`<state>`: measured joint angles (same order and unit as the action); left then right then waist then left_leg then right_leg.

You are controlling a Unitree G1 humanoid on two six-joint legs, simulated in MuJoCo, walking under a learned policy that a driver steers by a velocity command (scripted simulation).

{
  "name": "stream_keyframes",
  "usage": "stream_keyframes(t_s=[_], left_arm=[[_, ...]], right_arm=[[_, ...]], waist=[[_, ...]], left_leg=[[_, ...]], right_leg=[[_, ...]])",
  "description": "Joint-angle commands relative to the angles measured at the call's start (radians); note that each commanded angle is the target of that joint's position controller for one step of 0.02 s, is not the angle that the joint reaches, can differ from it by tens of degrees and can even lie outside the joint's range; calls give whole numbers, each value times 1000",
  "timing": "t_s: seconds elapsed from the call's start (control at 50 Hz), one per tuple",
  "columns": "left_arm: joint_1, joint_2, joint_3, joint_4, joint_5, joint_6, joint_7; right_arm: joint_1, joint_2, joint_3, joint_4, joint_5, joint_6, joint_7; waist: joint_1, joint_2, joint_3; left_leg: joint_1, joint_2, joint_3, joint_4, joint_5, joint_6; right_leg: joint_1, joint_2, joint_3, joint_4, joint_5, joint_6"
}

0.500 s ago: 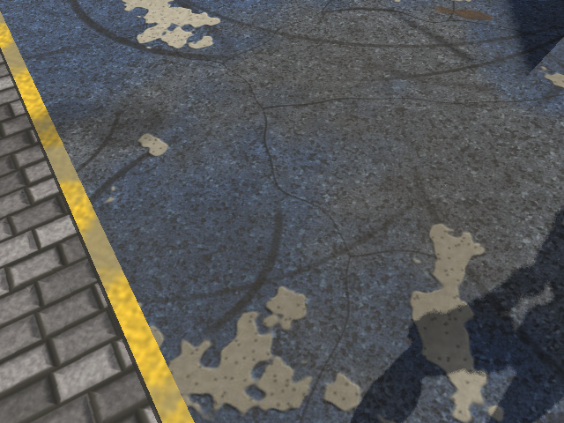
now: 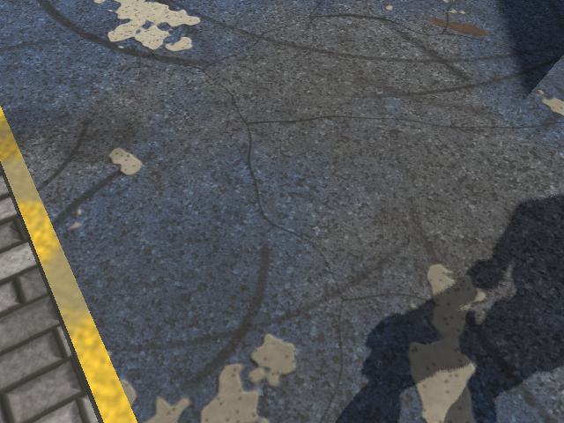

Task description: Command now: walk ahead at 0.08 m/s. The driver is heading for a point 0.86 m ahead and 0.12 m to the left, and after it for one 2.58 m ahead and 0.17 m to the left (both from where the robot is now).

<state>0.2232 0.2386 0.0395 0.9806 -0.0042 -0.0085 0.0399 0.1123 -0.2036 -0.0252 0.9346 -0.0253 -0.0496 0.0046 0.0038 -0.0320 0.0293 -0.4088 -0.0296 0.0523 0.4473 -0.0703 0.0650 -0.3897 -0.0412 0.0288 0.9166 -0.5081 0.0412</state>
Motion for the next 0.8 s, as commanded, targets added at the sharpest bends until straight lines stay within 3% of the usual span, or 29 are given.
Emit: stream_keyframes(t_s=[0.02, 0.06, 0.1, 0.12, 0.14, 0.16, 0.2, 0.24, 0.28, 0.44, 0.46, 0.48, 0.52, 0.56, 0.58, 0.6, 0.64, 0.68, 0.7, 0.72, 0.74, 0.76, 0.8], left_arm=[[149, 35, 11, 14, 5, 22, 18], [152, 37, 13, 27, 10, 28, 13], [140, 40, 15, 33, 28, 33, 5], [129, 49, 14, 25, 37, 32, 4], [112, 94, 20, 20, 33, 30, 7], [100, 111, 27, 35, 20, 22, 6], [56, 66, 18, 37, 21, -3, 5], [37, 58, 18, 38, 16, -21, 3], [68, 49, 16, 50, 12, -28, 3], [123, 43, 10, 75, 7, -27, 1], [147, 38, 10, 86, 6, -24, 1], [154, 52, 15, 89, 0, -20, 2], [156, 77, 25, 75, -10, -20, 4], [216, 107, 37, 81, -22, -42, 2], [221, 133, 46, 83, -25, -54, 0], [213, 130, 48, 82, -24, -64, -1], [167, 107, 45, 67, -24, -74, -10], [72, 103, 43, 33, -27, -71, -19], [17, 74, 34, 0, -26, -77, -20], [25, 10, 19, -31, -20, -94, -17], [-3, 44, 28, -41, -29, -108, -20], [-2, 54, 31, -39, -43, -115, -30], [-9, 59, 40, -30, -35, -118, -33]], right_arm=[[-44, -128, -26, -48, -4, -1, -14], [-55, -134, -27, -42, 15, 7, -21], [-39, -119, -23, -25, 28, 17, -26], [-18, -108, -19, -12, 27, 20, -26], [9, -114, -24, -7, 26, 24, -28], [20, -114, -28, -4, 25, 27, -34], [31, -101, -27, 7, 20, 27, -40], [56, -97, -28, 27, 13, 30, -42], [56, -94, -28, 39, 16, 31, -39], [58, -89, -26, 78, 26, 33, -33], [76, -82, -25, 92, 28, 35, -34], [83, -90, -28, 99, 34, 38, -36], [68, -102, -34, 95, 41, 33, -36], [16, -74, -30, 72, 48, 2, -27], [-1, -61, -27, 61, 51, -15, -18], [-12, -60, -27, 53, 50, -30, -9], [30, -62, -31, 62, 57, -49, 3], [211, -93, -53, 134, 59, -49, 3], [341, -169, -79, 165, 55, -49, -2], [468, -272, -103, 185, 54, -49, 5], [424, -189, -69, 177, 35, -60, 8], [348, -133, -50, 154, 31, -68, 8], [264, -106, -33, 121, 31, -71, 17]], waist=[[39, 166, -145], [52, 158, -142], [56, 142, -94], [49, 117, -48], [15, 58, 3], [-4, -34, 35], [-23, -91, 30], [-32, -77, 19], [-18, -25, 14], [1, 30, -36], [4, 27, -56], [3, 13, -36], [12, -13, 47], [40, -79, 108], [40, -131, 131], [35, -140, 143], [-9, -119, 120], [-98, -73, 64], [-146, 89, 29], [-174, 357, -44], [-134, 253, -29], [-92, 167, 14], [-48, 71, 34]], left_leg=[[37, 225, -221, -217, -86, 150], [1, 214, -212, -227, -270, 127], [-58, 183, -199, -237, -470, 65], [-70, 162, -189, -226, -522, 23], [-51, 119, -152, -195, -497, -9], [50, 70, -88, -147, -405, -28], [186, 64, -71, -64, -253, -24], [213, 61, -60, -41, -189, -14], [196, 68, -67, -43, -176, -3], [227, 71, -61, 2, 27, -3], [235, 57, -46, 11, -69, -1], [211, 35, -27, 33, -234, 3], [88, 19, -17, 69, -481, 13], [-58, 9, 6, 180, -416, 12], [-122, 13, 17, 245, -330, 18], [-152, 39, -4, 278, -307, 30], [-80, 48, 1, 205, -320, 49], [262, 20, -2, 62, -230, 58], [430, 146, -226, -61, -267, 110], [611, 364, -649, -232, -286, 247], [601, 423, -749, -249, -265, 265], [566, 402, -635, -225, -214, 228], [493, 325, -423, -245, -97, 164]], right_leg=[[136, -9, -14, -152, 92, -2], [214, 1, -35, -276, 234, -18], [268, 10, -50, -372, 287, -49], [248, -22, -17, -440, 277, -72], [169, -51, 13, -490, 162, -97], [25, -43, 25, -531, 2, -108], [-58, -47, 37, -601, -21, -82], [-42, -41, 32, -596, 35, -61], [2, -30, 18, -572, 101, -57], [101, -13, -9, -513, 312, -63], [113, -7, -16, -521, 223, -69], [99, -4, -10, -527, 88, -89], [75, -44, 58, -566, -149, -145], [149, -161, 228, -656, -226, -215], [198, -241, 331, -694, -202, -255], [219, -284, 373, -691, -120, -274], [222, -268, 308, -636, 66, -249], [50, -154, 146, -512, 213, -172], [-100, -35, -5, -228, 353, -105], [-318, 87, -87, 115, 132, -48], [-428, 53, 35, 314, -17, -68], [-474, 2, 64, 387, 51, -100], [-456, -67, 42, 310, 223, -126]])
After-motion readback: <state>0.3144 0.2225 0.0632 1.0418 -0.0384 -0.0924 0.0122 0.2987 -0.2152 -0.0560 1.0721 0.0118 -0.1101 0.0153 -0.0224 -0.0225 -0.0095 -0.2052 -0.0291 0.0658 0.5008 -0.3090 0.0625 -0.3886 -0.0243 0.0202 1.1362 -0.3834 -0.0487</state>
